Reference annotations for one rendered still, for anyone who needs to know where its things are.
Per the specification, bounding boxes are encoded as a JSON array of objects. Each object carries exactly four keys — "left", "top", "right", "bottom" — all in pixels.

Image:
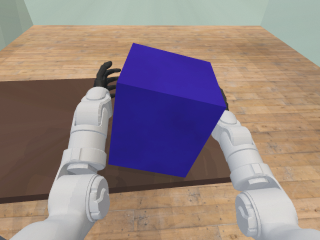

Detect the right robot forearm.
[{"left": 211, "top": 110, "right": 299, "bottom": 224}]

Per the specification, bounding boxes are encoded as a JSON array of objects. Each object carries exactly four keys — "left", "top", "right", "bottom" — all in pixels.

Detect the table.
[{"left": 0, "top": 77, "right": 232, "bottom": 240}]

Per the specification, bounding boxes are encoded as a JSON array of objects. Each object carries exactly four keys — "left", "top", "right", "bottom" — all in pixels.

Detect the robot right upper arm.
[{"left": 235, "top": 187, "right": 320, "bottom": 240}]

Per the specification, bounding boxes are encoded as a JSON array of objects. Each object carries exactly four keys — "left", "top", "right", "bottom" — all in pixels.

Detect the robot left hand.
[{"left": 93, "top": 61, "right": 121, "bottom": 99}]

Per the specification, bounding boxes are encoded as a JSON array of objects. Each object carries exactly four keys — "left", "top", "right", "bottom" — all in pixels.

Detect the left robot forearm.
[{"left": 48, "top": 86, "right": 113, "bottom": 213}]

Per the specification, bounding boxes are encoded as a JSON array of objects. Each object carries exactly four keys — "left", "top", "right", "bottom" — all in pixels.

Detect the robot left upper arm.
[{"left": 10, "top": 174, "right": 110, "bottom": 240}]

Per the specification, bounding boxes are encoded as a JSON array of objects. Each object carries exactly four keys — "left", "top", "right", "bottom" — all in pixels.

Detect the carton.
[{"left": 108, "top": 43, "right": 227, "bottom": 178}]

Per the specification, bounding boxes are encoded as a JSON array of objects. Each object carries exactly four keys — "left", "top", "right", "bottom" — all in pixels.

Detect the robot right hand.
[{"left": 219, "top": 86, "right": 229, "bottom": 111}]

